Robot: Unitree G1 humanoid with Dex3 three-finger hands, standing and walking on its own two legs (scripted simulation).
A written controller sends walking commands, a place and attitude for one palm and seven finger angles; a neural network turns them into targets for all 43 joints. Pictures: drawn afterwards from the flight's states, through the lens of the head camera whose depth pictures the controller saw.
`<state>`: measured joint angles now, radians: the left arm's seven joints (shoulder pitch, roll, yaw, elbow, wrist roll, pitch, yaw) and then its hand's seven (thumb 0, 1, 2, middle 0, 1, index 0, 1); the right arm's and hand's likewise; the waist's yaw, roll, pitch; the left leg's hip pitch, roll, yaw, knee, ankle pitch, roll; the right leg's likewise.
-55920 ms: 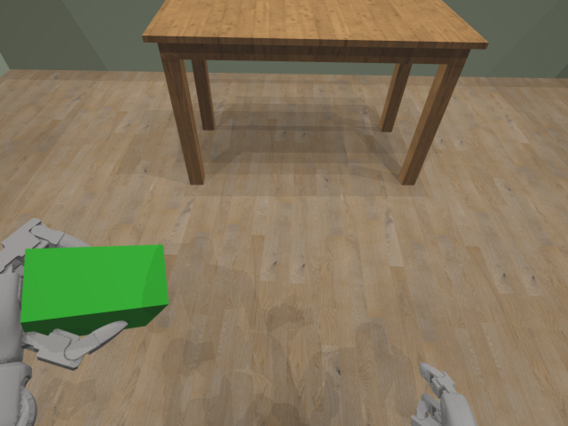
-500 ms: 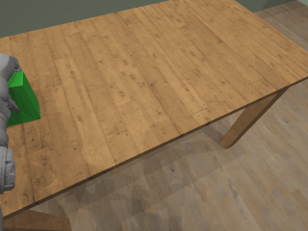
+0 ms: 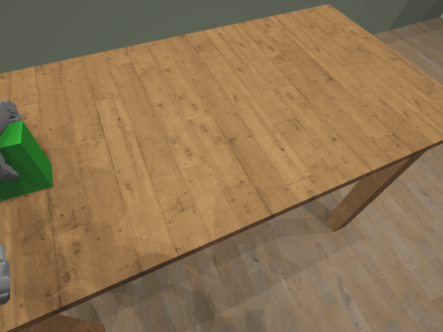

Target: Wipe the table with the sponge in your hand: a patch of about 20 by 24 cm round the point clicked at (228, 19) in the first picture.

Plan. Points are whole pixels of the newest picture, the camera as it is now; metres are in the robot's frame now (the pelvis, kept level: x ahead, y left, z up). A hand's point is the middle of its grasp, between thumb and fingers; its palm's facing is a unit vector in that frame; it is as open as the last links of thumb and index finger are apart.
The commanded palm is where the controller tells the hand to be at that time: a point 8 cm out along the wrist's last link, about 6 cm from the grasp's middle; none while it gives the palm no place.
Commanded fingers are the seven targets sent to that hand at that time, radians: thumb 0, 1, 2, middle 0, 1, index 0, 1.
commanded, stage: slide back across to the first lane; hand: left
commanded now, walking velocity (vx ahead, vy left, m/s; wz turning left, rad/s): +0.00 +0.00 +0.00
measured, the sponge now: (8, 171) +0.38 +0.42 +0.04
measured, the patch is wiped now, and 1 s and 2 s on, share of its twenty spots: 1.00 1.00 1.00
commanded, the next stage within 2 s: wipe back along the first lane in 0.02 s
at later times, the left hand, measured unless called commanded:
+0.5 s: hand out of the picture +0.35 +0.41 +0.09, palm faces -0.09 -0.01 -1.00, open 10.2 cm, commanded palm +0.33 +0.39 +0.12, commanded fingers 0.00 0.10 1.30 -1.20 -1.60 -1.20 -1.60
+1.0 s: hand out of the picture +0.32 +0.40 +0.09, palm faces -0.04 -0.01 -1.00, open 10.3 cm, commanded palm +0.28 +0.37 +0.12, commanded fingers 0.00 0.10 1.30 -1.20 -1.60 -1.20 -1.60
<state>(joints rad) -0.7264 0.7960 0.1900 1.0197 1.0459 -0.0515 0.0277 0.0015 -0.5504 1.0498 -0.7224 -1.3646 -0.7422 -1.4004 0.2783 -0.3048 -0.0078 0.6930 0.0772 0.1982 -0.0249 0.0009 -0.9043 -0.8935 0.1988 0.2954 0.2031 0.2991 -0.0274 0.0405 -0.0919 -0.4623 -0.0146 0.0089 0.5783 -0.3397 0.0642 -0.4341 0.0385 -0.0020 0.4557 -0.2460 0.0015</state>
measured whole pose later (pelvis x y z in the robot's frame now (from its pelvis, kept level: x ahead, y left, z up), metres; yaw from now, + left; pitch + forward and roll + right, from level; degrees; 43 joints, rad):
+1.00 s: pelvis -0.01 +0.01 +0.00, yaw +2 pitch +9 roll -3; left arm -0.36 0.69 0.13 0.57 0.93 0.09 0.06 -0.01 -0.49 1.03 -0.66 -1.40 -0.68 -1.45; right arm 0.22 -0.30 -0.01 0.65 0.08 0.19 0.01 0.00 -0.91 -0.89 0.20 0.30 0.20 0.30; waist 0.03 0.07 -0.08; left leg -0.38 -0.04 -0.01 0.56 -0.33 0.07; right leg -0.35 0.02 -0.02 0.45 -0.25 0.01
